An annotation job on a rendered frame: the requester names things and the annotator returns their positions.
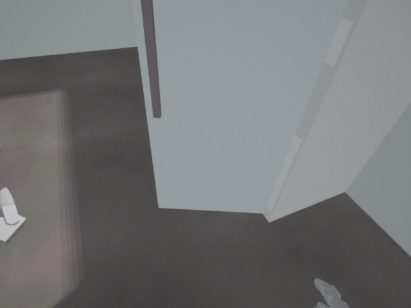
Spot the handle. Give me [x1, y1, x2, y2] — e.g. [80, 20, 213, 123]
[141, 0, 161, 118]

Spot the robot left hand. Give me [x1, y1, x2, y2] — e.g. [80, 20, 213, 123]
[0, 143, 26, 247]

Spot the robot right hand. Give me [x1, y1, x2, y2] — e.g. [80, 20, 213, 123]
[314, 278, 350, 308]

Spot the fridge door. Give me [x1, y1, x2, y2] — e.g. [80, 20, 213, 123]
[132, 0, 348, 214]

